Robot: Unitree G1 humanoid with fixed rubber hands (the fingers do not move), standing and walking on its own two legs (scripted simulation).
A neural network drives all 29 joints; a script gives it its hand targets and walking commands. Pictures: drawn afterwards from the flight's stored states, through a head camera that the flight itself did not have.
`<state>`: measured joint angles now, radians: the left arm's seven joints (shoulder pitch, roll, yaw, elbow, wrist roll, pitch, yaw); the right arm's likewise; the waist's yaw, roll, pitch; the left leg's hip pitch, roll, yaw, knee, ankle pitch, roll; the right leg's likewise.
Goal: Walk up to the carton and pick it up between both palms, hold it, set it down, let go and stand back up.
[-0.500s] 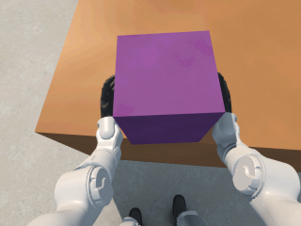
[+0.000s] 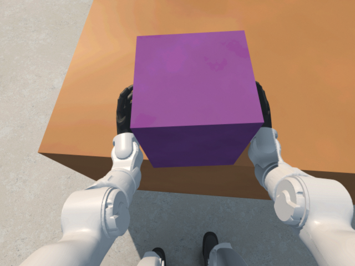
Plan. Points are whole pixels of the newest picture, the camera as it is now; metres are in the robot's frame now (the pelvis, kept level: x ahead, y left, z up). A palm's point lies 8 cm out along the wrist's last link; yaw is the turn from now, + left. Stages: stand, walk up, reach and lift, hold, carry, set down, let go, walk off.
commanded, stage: reach and lift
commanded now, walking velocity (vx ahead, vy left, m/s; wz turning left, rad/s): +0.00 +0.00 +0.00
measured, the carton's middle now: (191, 109) +0.46 -0.01 +0.00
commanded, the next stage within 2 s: none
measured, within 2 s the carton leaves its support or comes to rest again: leaves its support in 0.52 s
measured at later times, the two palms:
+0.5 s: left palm (127, 135) +0.40 +0.13 +0.00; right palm (267, 128) +0.41 -0.17 +0.01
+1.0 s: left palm (77, 81) +0.41 +0.16 +0.19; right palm (293, 73) +0.41 -0.15 +0.19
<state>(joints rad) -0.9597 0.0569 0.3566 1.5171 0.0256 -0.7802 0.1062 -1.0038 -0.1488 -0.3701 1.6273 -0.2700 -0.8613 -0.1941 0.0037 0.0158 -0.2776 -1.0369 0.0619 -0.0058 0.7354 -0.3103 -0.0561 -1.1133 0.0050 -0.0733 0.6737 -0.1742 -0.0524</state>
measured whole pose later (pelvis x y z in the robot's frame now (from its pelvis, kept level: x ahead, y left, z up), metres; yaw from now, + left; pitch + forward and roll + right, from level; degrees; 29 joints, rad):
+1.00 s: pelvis -0.01 -0.01 +0.04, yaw +3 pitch +9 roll +0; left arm -0.88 0.11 0.23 1.14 -0.01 -0.10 0.10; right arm -0.85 -0.06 -0.13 1.01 0.06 -0.01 -0.20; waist -0.04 0.04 -0.21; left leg -0.41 0.03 -0.09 0.49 -0.24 -0.07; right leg -0.48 0.01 -0.10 0.47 -0.15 -0.05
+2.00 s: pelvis +0.01 +0.04 +0.05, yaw +1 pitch -6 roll -2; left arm -0.49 -0.09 0.23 0.11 0.29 0.58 0.05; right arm -0.51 -0.05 -0.02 0.46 0.14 0.26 -0.17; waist -0.10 -0.03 0.04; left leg -0.03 0.01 -0.04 0.40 -0.26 0.00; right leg -0.07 0.00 -0.04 0.29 -0.11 0.01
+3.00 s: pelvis +0.01 +0.04 +0.05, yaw +2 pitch -10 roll -2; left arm -0.55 -0.06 0.25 0.05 0.34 0.70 -0.01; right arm -0.57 -0.04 -0.01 0.45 0.17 0.28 -0.20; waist -0.11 -0.05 0.07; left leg 0.05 0.01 -0.06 0.39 -0.27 0.00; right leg 0.03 0.00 -0.06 0.26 -0.11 0.01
